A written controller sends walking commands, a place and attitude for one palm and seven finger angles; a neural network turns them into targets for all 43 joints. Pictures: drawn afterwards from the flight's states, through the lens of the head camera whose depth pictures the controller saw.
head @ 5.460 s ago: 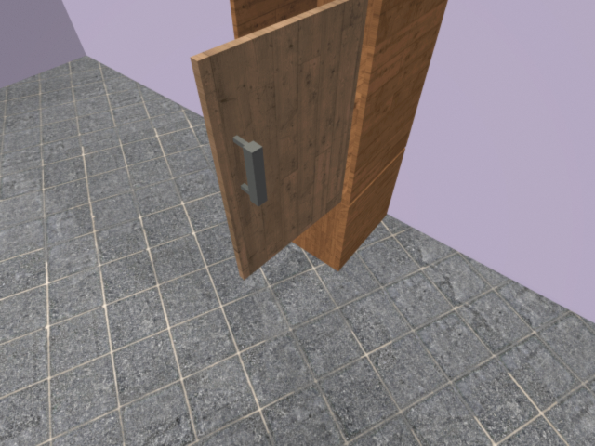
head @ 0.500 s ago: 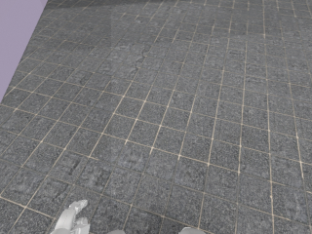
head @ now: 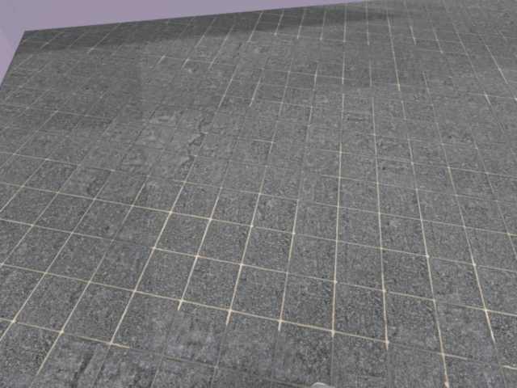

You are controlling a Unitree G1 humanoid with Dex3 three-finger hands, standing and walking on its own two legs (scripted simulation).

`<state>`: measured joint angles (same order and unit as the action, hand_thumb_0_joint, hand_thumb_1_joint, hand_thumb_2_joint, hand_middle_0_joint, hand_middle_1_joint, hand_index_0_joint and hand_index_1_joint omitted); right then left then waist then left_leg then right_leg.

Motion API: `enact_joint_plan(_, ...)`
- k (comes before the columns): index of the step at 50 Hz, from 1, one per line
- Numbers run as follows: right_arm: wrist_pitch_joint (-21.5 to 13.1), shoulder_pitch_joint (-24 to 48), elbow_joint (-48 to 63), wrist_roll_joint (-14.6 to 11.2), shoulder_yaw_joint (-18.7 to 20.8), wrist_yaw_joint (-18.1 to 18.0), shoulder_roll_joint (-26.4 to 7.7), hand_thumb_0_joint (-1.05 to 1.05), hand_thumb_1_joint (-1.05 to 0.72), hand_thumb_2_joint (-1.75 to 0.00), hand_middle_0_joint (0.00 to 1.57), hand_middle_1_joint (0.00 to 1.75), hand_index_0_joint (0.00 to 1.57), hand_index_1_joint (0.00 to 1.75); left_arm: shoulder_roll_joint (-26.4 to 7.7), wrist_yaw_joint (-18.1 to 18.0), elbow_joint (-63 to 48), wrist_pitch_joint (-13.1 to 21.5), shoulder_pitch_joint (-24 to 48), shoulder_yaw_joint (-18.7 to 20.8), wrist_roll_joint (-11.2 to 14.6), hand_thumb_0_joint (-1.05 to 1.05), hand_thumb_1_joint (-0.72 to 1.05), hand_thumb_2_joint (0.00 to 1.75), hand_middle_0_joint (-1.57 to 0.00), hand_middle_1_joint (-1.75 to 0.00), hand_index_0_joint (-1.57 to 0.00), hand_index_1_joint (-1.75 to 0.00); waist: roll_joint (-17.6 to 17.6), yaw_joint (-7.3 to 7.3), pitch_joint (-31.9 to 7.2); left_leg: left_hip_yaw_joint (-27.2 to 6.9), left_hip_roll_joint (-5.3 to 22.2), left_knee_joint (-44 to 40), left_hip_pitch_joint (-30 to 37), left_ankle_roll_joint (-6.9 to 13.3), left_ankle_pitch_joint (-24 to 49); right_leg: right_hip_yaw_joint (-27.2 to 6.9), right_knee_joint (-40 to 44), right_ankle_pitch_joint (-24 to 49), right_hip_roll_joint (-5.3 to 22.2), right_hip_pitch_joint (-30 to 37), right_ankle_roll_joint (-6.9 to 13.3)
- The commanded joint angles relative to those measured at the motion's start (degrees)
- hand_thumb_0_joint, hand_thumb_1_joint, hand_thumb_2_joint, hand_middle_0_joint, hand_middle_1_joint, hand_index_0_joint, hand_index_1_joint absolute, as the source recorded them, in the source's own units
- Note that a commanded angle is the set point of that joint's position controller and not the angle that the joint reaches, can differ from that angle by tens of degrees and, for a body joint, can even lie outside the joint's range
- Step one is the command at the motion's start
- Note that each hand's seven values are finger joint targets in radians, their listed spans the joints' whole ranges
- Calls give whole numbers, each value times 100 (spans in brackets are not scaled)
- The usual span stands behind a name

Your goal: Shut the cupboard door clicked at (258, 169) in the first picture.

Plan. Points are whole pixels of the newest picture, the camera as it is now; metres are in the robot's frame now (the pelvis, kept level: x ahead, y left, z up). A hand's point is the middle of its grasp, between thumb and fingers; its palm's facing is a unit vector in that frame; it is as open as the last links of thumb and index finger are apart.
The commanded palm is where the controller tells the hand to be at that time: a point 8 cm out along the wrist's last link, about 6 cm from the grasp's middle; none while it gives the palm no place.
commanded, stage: walk to a spot facing it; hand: left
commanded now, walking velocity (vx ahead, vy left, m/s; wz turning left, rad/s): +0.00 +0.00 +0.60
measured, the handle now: out of the picture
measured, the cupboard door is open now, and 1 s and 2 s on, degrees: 84 84 84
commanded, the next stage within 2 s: none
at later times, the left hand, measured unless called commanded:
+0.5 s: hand (154, 366) +0.18 +0.20 -0.17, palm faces +0.30 -0.93 -0.21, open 7.4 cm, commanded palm none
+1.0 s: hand out of the picture +0.05 +0.13 -0.19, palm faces +0.61 -0.76 -0.23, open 7.4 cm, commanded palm none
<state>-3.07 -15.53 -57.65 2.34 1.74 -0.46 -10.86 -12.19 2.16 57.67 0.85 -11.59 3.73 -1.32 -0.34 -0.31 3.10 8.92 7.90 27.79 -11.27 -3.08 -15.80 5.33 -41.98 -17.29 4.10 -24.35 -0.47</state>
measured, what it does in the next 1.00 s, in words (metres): walks ahead, turning left: right foot, then left foot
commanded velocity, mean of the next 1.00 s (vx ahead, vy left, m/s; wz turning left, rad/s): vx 0.00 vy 0.00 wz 0.60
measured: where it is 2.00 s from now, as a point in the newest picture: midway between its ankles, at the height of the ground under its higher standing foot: outside the picture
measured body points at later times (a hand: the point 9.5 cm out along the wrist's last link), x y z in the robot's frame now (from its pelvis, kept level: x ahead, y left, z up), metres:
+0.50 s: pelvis +0.13 -0.02 +0.00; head +0.16 +0.01 +0.44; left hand +0.16 +0.25 -0.16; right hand +0.24 -0.24 -0.14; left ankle +0.10 +0.10 -0.74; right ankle +0.14 -0.16 -0.69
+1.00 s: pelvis +0.16 -0.05 -0.02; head +0.19 +0.00 +0.43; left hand +0.02 +0.17 -0.17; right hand +0.43 -0.18 -0.13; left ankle +0.10 +0.04 -0.74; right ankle +0.20 -0.18 -0.71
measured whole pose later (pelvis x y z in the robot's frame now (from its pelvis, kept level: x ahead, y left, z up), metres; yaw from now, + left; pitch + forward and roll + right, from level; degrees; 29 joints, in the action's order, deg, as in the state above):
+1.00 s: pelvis +0.16 -0.05 -0.02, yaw +37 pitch +1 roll +1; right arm 2.0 -3.6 -49.9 1.3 3.0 1.4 -14.5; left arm -14.4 -0.8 54.1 -2.8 -13.9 3.3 -0.6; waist 3.7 1.3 7.1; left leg 5.1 0.5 36.2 -18.8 1.9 -17.3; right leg 9.9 -49.7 -29.3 8.5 -19.7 -3.5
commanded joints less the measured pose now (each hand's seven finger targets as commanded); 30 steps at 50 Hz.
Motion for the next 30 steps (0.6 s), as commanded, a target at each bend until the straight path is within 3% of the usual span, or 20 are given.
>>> enact_joint_plan(1,60,-121,161,-175,139,29,-499,0,-90,-90,20,30,20,30,-761,-109,119,284,-1031,103,-53,0,90,90,-20,-30,-20,-30,1162,406,-709,134,-186,774,-1593,157,-554,-938,1901,1218,892,2650,173)
enact_joint_plan(2,161,-73,281,-182,97,56,-340,0,-90,-90,20,30,20,30,-1246,-175,129,252,-1157,169,-23,0,90,90,-20,-30,-20,-30,1980,456,-703,59,-345,1598,-1822,67,-1902,-1848,2710,758,1990,2414,680)
enact_joint_plan(3,220,-19,276,-169,136,58,-428,0,-90,-90,20,30,20,30,-1328,-186,62,185,-1044,172,-26,0,90,90,-20,-30,-20,-30,1532,521,-692,-263,-287,2401,-1708,143,-2217,-1977,2980,232,2228,2089,964)
enact_joint_plan(4,192,-24,302,-168,109,99,-267,0,-90,-90,20,30,20,30,-1324,-190,-59,103,-683,173,-37,0,90,90,-20,-30,-20,-30,1187,368,-375,-330,-259,2628,-1762,179,-1972,-1695,2896,-88,2147,1653,978)
enact_joint_plan(5,230,115,197,-152,139,49,-347,0,-90,-90,20,30,20,30,-1059,-243,-82,153,-452,183,-39,0,90,90,-20,-30,-20,-30,1759,324,-214,-465,-173,3054,-2118,115,-1660,-1544,2734,1240,2003,1779,892)
enact_joint_plan(6,260,113,149,-155,168,25,-439,0,-90,-90,20,30,20,30,-913,-286,-67,158,-370,142,-19,0,90,90,-20,-30,-20,-30,1870,254,-224,-554,-63,3218,-2180,45,-1544,-1069,2497,2441,2001,1902,859)
enact_joint_plan(8,278,94,152,-182,118,60,-278,0,-90,-90,20,30,20,30,-824,-328,-106,140,-257,119,-23,0,90,90,-20,-30,-20,-30,1362,174,-311,-444,-69,2496,-1914,-2,-1464,-309,2089,3783,1889,2026,797)
enact_joint_plan(10,283,-128,86,-170,78,95,-169,0,-90,-90,20,30,20,30,-875,-338,-160,127,-104,136,-6,0,90,90,-20,-30,-20,-30,821,32,-607,-186,-199,1237,-1382,-50,-753,132,1577,3804,1733,2117,578)
enact_joint_plan(12,282,-572,-55,-126,102,113,-277,0,-90,-90,20,30,20,30,-837,-312,-211,70,77,141,77,0,90,90,-20,-30,-20,-30,281,-215,-663,57,-453,63,-242,-29,862,578,868,2699,1397,1480,197)
enact_joint_plan(13,248,-898,-91,-79,191,89,-680,0,-90,-90,20,30,20,30,-596,-286,-341,14,83,100,119,0,90,90,-20,-30,-20,-30,-798,-310,-823,-761,21,-415,354,214,1906,719,-12,1459,969,832,-110)
enact_joint_plan(14,227,-1117,-17,-46,316,30,-1214,0,-90,-90,20,30,20,30,-268,-284,-566,-57,172,29,159,0,90,90,-20,-30,-20,-30,-2288,-409,-798,-2660,1414,-762,726,1020,3668,626,-1180,-1739,264,-480,-488)
enact_joint_plan(15,285,-1181,-15,-49,347,-50,-1401,0,-90,-90,20,30,20,30,-402,-319,-686,-135,466,17,111,0,90,90,-20,-30,-20,-30,-1778,-531,-1003,-3010,1764,-700,678,1494,3808,-193,-1953,-2170,147,-511,-377)
enact_joint_plan(16,288,-957,135,-41,377,-66,-1426,0,-90,-90,20,30,20,30,-373,-309,-829,-148,595,39,85,0,90,90,-20,-30,-20,-30,-1072,-407,-834,-2801,1716,-696,357,1565,3017,-358,-2278,-1832,216,-575,-319)
enact_joint_plan(19,223,-640,213,-56,289,-148,-1118,0,-90,-90,20,30,20,30,-333,-284,-710,-149,863,33,73,0,90,90,-20,-30,-20,-30,-1040,-303,-638,-2261,1134,-351,647,1260,4677,-460,-2157,-1227,182,-949,-440)
enact_joint_plan(21,244,-449,274,-64,324,-162,-1197,0,-90,-90,20,30,20,30,-314,-274,-708,-185,767,22,100,0,90,90,-20,-30,-20,-30,-1026,-242,-811,-1927,895,-242,804,1153,4723,-397,-1574,-1122,54,-667,-467)
enact_joint_plan(24,325,-125,437,-58,395,-122,-1316,0,-90,-90,20,30,20,30,-356,-265,-745,-214,693,30,118,0,90,90,-20,-30,-20,-30,-1041,-210,-806,-1927,732,-313,399,1088,3826,-256,-631,-989,-142,14,-430)
enact_joint_plan(26,392,178,559,-65,444,-85,-1374,0,-90,-90,20,30,20,30,-385,-269,-722,-209,412,53,114,0,90,90,-20,-30,-20,-30,-1045,-73,-739,-2044,631,-344,-73,1034,3033,-155,42,-603,-285,586,-391)
enact_joint_plan(28,453,591,725,-114,468,-47,-1332,0,-90,-90,20,30,20,30,-554,-285,-643,-153,-130,116,100,0,90,90,-20,-30,-20,-30,-745,226,-650,-1953,289,7,-893,731,1835,-132,1456,452,-238,1651,-358)
enact_joint_plan(29,477,693,867,-177,440,1,-1017,0,-90,-90,20,30,20,30,-992,-333,-621,-84,-394,202,23,0,90,90,-20,-30,-20,-30,476,350,-630,-1432,-309,812,-1721,332,312,-1055,2436,570,731,2287,-131)
enact_joint_plan(30,486,791,1050,-177,381,49,-660,0,-90,-90,20,30,20,30,-1543,-371,-665,-62,-478,306,-42,0,90,90,-20,-30,-20,-30,2152,425,-512,-632,-1008,2391,-2353,-36,-1886,-2513,2897,1233,2276,2168,523)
